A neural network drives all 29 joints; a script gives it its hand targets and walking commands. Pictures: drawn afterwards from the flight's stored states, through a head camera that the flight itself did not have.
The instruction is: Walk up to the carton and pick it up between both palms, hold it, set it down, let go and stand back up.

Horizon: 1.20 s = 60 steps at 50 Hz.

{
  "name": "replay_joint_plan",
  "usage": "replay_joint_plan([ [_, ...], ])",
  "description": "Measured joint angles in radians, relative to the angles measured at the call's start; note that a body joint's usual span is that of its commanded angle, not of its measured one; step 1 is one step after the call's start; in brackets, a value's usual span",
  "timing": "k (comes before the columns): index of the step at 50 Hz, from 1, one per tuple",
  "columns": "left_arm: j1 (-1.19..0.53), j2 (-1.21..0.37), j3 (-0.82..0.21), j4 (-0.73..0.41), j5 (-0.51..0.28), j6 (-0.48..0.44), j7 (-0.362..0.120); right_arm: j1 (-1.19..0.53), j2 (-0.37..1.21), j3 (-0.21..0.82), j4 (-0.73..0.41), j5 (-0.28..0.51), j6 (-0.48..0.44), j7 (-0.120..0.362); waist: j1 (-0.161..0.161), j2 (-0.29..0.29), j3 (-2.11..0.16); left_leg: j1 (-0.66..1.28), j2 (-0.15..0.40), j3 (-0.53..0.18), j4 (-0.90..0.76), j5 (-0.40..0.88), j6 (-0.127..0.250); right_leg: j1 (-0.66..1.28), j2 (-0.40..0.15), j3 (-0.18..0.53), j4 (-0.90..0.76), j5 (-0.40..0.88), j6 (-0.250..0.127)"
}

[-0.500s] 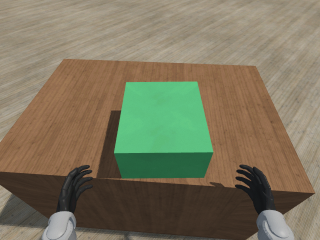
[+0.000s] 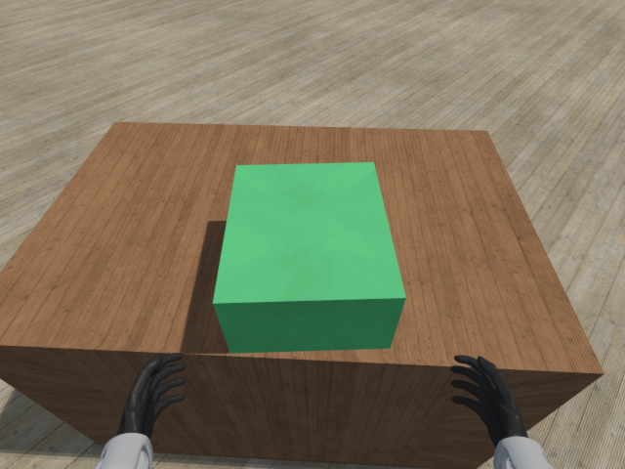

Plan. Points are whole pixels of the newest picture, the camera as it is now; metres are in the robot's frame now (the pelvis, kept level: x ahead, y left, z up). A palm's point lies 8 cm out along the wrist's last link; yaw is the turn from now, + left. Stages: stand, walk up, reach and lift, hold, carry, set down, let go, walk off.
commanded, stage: set down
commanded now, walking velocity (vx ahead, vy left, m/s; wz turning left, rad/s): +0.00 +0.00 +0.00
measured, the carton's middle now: (307, 250) +0.47 +0.05 -0.04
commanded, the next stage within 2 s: let go in 0.74 s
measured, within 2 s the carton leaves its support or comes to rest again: neither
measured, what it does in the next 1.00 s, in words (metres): stands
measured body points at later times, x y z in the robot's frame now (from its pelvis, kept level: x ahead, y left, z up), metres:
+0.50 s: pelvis +0.02 +0.00 +0.00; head +0.01 +0.01 +0.45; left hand +0.17 +0.24 -0.07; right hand +0.19 -0.21 -0.07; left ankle +0.00 +0.12 -0.75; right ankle +0.00 -0.11 -0.75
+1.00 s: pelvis +0.01 +0.00 +0.00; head +0.02 +0.00 +0.45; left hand +0.18 +0.22 -0.09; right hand +0.18 -0.23 -0.09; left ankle +0.00 +0.12 -0.75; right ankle +0.00 -0.11 -0.75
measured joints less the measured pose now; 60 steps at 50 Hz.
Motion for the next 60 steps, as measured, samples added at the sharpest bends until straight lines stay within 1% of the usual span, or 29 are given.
replay_joint_plan([
  [7, 0.047, -0.01, 0.012, -0.027, 0.04, 0.063, -0.006, 0.031, 0.012, -0.008, 0.006, -0.037, 0.021, -0.003, 0.0, -0.004, 0.002, 0.016, 0.003, -0.002, -0.015, -0.002, -0.004, 0.019, 0.004, -0.002, -0.02, 0.0, -0.002],
  [18, 0.082, -0.022, 0.018, -0.053, 0.097, 0.129, -0.009, 0.037, 0.02, -0.012, 0.046, -0.08, 0.025, -0.004, -0.006, -0.003, 0.015, 0.022, 0.007, -0.006, -0.025, -0.005, -0.007, 0.031, 0.008, -0.005, -0.041, 0.001, -0.003],
  [32, 0.082, -0.053, 0.024, -0.041, 0.169, 0.226, -0.017, 0.026, 0.014, -0.02, 0.12, -0.128, 0.033, -0.002, -0.017, 0.004, 0.029, 0.032, 0.009, -0.007, -0.028, -0.01, -0.006, 0.048, 0.011, -0.006, -0.059, 0.005, -0.002],
  [42, 0.05, -0.064, 0.011, -0.018, 0.193, 0.297, -0.006, -0.011, 0.014, -0.045, 0.172, -0.178, 0.053, 0.006, -0.028, 0.008, 0.045, 0.012, 0.011, -0.006, -0.003, -0.017, -0.006, 0.027, 0.011, -0.006, -0.032, -0.002, -0.003],
  [46, 0.032, -0.065, 0.0, -0.022, 0.189, 0.303, 0.007, -0.034, 0.008, -0.062, 0.19, -0.191, 0.046, 0.018, -0.036, 0.012, 0.046, -0.003, 0.014, -0.004, 0.015, -0.023, -0.008, 0.01, 0.013, -0.003, -0.013, -0.008, -0.004],
  [51, 0.01, -0.073, 0.01, -0.012, 0.198, 0.298, 0.004, -0.041, -0.01, -0.052, 0.195, -0.183, 0.036, 0.019, -0.043, 0.012, 0.047, 0.003, 0.016, -0.004, 0.013, -0.021, -0.009, 0.015, 0.016, -0.003, -0.014, -0.007, -0.005],
  [60, 0.011, -0.077, 0.016, 0.001, 0.204, 0.314, 0.003, -0.024, -0.014, -0.047, 0.18, -0.181, 0.052, 0.021, -0.043, 0.002, 0.041, 0.015, 0.017, -0.001, 0.004, -0.015, -0.012, 0.02, 0.018, 0.0, -0.01, -0.006, -0.01],
])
